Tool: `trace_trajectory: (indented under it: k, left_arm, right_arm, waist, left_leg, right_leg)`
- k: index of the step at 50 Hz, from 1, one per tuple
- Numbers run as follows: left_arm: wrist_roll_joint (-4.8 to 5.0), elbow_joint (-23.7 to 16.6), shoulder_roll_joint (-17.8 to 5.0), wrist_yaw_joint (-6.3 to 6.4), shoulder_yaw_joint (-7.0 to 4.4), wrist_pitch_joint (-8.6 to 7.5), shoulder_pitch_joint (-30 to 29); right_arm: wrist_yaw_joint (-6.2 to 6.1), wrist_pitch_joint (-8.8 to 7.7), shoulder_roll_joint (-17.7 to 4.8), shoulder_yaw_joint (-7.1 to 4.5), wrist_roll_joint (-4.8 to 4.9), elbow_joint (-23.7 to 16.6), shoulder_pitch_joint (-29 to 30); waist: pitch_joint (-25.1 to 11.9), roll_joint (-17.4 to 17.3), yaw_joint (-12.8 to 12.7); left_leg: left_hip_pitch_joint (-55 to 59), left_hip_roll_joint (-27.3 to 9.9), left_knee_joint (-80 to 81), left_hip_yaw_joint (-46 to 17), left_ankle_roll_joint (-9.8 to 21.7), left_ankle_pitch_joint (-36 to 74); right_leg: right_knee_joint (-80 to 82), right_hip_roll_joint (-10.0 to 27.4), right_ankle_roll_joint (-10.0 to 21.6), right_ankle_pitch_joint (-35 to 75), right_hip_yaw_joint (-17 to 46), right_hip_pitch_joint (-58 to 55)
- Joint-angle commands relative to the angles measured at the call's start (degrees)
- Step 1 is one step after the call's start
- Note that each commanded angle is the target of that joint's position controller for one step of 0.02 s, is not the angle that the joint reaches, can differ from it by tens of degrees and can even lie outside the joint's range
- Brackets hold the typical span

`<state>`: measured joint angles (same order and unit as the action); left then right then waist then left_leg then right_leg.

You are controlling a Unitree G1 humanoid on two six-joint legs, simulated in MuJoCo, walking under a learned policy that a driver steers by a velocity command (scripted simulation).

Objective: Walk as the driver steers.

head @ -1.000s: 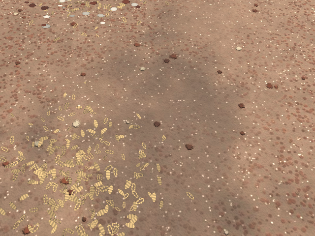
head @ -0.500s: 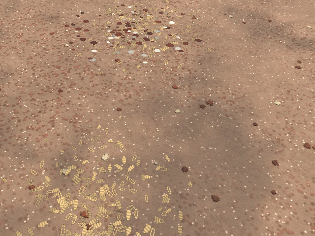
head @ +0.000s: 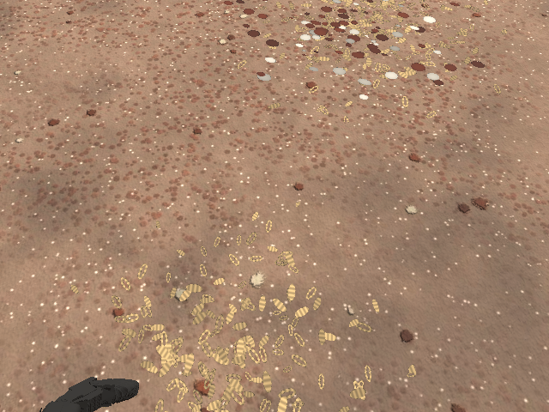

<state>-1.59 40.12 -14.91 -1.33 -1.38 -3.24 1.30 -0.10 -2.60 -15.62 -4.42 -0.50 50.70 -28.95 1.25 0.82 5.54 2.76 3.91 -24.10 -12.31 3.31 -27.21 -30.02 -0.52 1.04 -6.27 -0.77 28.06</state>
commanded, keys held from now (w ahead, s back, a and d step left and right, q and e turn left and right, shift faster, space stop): q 0.14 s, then no key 0.62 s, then w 0.24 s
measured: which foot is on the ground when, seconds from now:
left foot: down 0.00-0.02, up 0.04-0.42, down 0.44-1.00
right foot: down 0.00-0.44, up 0.46-0.72, down 0.74-1.00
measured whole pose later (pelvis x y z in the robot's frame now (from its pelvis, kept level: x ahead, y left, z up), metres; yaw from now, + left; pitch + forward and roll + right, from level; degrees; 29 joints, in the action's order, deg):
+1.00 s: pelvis +0.19 +0.02 +0.02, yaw +10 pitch -1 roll +0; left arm -0.8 55.6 -13.8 0.3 -3.1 0.0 19.5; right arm 0.7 -1.9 -13.9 -2.2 -1.6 53.4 -15.9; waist -0.7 0.8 0.0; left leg -12.1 2.0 -28.0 2.7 5.0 -18.7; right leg -27.0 0.3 1.3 -19.5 0.1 7.1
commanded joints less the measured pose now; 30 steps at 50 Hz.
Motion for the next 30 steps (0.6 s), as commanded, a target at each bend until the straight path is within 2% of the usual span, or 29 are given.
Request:
trace_trajectory:
  k: [1, 2, 3, 4, 5, 6, 7, 10, 14, 18, 20, 21, 22, 23, 24, 25, 26, 27, 28, 30]
  left_arm:
    - [-2.48, -0.06, -16.41, 2.76, -4.57, -1.8, 23.04]
    - [-1.3, -0.32, -16.78, 2.43, -4.67, -0.98, 19.48]
    - [-0.36, -1.18, -11.21, 2.25, -3.51, -0.52, 14.95]
    - [0.23, -1.19, -6.35, 2.18, -2.23, -0.55, 12.56]
    - [0.09, -0.99, -4.34, 2.24, -1.49, -0.54, 11.38]
    - [0.26, -0.27, -3.99, 2.45, -1.21, -0.76, 11.79]
    - [0.31, 0.19, -4.52, 2.35, -1.3, -1.05, 11.9]
    - [0.4, 1.43, -5.93, 2.05, -1.67, -1.92, 13.01]
    - [0.67, 2.08, -6.12, 1.85, -1.64, -1.19, 11.23]
    - [0.89, 3.85, -8.19, 1.28, -2.39, 0.01, 14.29]
    - [1.36, 4.42, -8.54, 1.43, -2.58, 0.89, 14.42]
    - [1.18, 4.91, -8.02, 1.55, -2.48, 1.34, 15.62]
    - [0.47, 4.95, -5.96, 1.55, -1.89, 1.64, 18.62]
    - [-0.08, 3.65, -1.46, 1.41, -0.69, 2.21, 22.24]
    - [1.42, 4.76, -2.77, 2.02, -0.75, 3.98, 20.18]
    - [1.49, 4.36, -4.64, 2.07, -1.14, 4.88, 17.65]
    - [1.21, 4.39, -4.54, 2.01, -1.29, 5.15, 15.82]
    - [1.07, 5.2, -4.23, 1.99, -1.27, 5.29, 15.98]
    - [0.79, 6.28, -4.22, 1.97, -1.33, 5.52, 17.36]
    - [0.7, 7.96, -3.19, 2.1, -1.15, 5.7, 18.8]
  right_arm:
    - [-0.12, -1.17, -2.05, -0.45, 2.56, -7.65, 2.5]
    - [-0.5, -0.62, -4.59, -0.81, 1.46, -7.95, -1.53]
    - [-0.84, 0.48, -6.55, -1.3, 0.24, -5.99, -0.53]
    - [-0.36, 0.99, -6.34, -1.23, -0.36, -5.67, 3.23]
    - [0.07, 1.49, -5.4, -1.21, -0.5, -5.98, 4.97]
    - [0.63, 2.3, -5.11, -1.28, -1.24, -6.47, 5.92]
    - [1.14, 3.13, -4.61, -1.18, -1.39, -6.38, 5.82]
    - [2.07, 3.82, -3.15, -0.63, -1.02, -7.99, 8.48]
    - [2.78, 3.99, -1.3, 0.94, -1.22, -9.78, 14.0]
    - [2.49, 3.74, -2.25, 1.45, -1.22, -10.93, 18.4]
    - [2.13, 3.04, -2.29, 1.56, -1.46, -10.85, 18.04]
    - [1.84, 2.39, -2.9, 1.53, -1.92, -10.3, 16.99]
    - [1.33, 1.69, -5.75, 1.09, -2.56, -10.26, 15.5]
    - [0.76, 1.34, -9.37, 0.93, -2.49, -11.53, 14.6]
    - [-0.32, 1.77, -7.32, 1.13, -0.05, -10.07, 12.43]
    - [-0.72, 2.13, -5.99, 1.62, -0.09, -9.5, 14.1]
    - [-1.02, 2.38, -4.49, 2.3, -0.4, -9.45, 17.33]
    - [-1.2, 2.54, -3.42, 2.77, -0.77, -9.46, 19.76]
    - [-1.47, 2.49, -3.33, 2.81, -0.66, -9.54, 21.09]
    - [-1.38, 2.17, -2.97, 2.95, -0.68, -8.69, 21.29]
  waist:
    - [-19.0, 9.48, -12.1]
    - [-21.74, 16.37, -7.68]
    - [-13.87, 7.44, -5.61]
    - [-7.28, 2.14, -5.78]
    - [-4.86, 2.49, -5.06]
    - [-3.44, 5.43, -4.6]
    - [-3.19, 6.61, -4.15]
    - [-4.41, 6.37, -3.43]
    - [-4.36, 7.19, -3.63]
    - [-4.47, 7.25, -5.88]
    - [-3.97, 5.71, -5.2]
    - [-4.35, 2.97, -4.82]
    - [-6.83, -3.76, -5.11]
    - [-9.46, -14.72, -7.0]
    - [-12.83, -14.03, -3.11]
    - [-8.29, -10.82, -4.12]
    - [-5.3, -9.65, -5.21]
    - [-4.2, -8.83, -6.56]
    - [-3.92, -9.07, -7.36]
    - [-5.15, -7.46, -7.66]
  left_leg:
    - [-29.18, 1.99, -39.35, 4.42, -0.11, 13.21]
    - [-34.3, 3.53, -47.93, 5.13, 0.1, -5.45]
    - [-35.24, -0.79, -51.52, 5.09, 0.32, -2.25]
    - [-34.92, -2.53, -49.82, 6.72, -0.19, 0.57]
    - [-33.91, -4.2, -47.03, 7.44, -0.75, 2.28]
    - [-33.22, -4.99, -45.26, 7.99, -1.46, 2.85]
    - [-31.96, -4.6, -45.13, 8.88, -1.97, 3.75]
    - [-32.25, -3.13, -40.28, 8.76, -2.66, 6.94]
    - [-27.43, -3.47, -24.87, 11.39, -2.77, 15.29]
    - [-22.19, -2.68, -14.27, 13.39, -2.38, 15.93]
    - [-17.78, -2.44, -6.35, 13.68, -1.17, 18.3]
    - [-13.29, -2.58, -0.52, 12.61, -0.49, 22.25]
    - [-7.13, -9.84, 2.17, 5.15, 0.55, 33.52]
    - [-1.58, -24.49, 1.07, -9.42, 5.56, 57.3]
    - [-4.28, -25.27, 2.95, -11.64, 13.08, 50.92]
    - [-6.92, -22.65, 5.61, -10.15, 12.96, 42.09]
    - [-9.79, -20.04, 7.21, -7.29, 11.03, 37.21]
    - [-11.4, -17.85, 7.87, -4.52, 9.16, 36.43]
    - [-13.2, -16.2, 8.2, -1.76, 8.12, 36.94]
    - [-13.9, -14.66, 7.47, 1.01, 7.36, 37.84]
  right_leg:
    - [5.62, 22.83, 6.25, -2.1, 25.47, -45.27]
    - [10.6, 28.55, 11.07, 10.2, 42.56, -42.53]
    - [9.04, 26.67, 11.46, 12.69, 33.97, -34.83]
    - [9.03, 23.04, 10.82, 18.66, 23.3, -27.73]
    - [10.18, 19.89, 9.18, 22.86, 15.75, -23.83]
    - [11.0, 18.18, 8.83, 27.15, 11.4, -21.19]
    - [11.47, 17.19, 8.87, 31.31, 8.01, -19.35]
    - [12.45, 17.14, 10.59, 37.92, 3.94, -18.94]
    - [12.81, 14.44, 9.37, 34.31, -2.96, -16.43]
    - [9.84, 14.89, 8.68, 28.83, -2.53, -18.02]
    - [6.05, 14.69, 7.29, 21.28, -1.76, -17.56]
    - [2.56, 13.07, 5.42, 14.97, -2.09, -16.25]
    - [-3.3, 10.38, 2.79, 3.41, -4.13, -13.37]
    - [-12.7, 4.29, 0.02, -26.03, -7.18, -6.96]
    - [-16.13, 1.68, -0.21, -31.5, -1.64, -7.49]
    - [-18.51, 1.95, -0.58, -30.0, 0.35, -5.51]
    - [-17.97, 2.24, -0.64, -27.23, 1.31, -5.23]
    - [-16.34, 2.59, -0.97, -24.7, 1.74, -6.58]
    - [-15.33, 2.3, -1.27, -22.32, 1.24, -9.12]
    - [-13.07, 1.36, -1.58, -20.03, 0.72, -12.63]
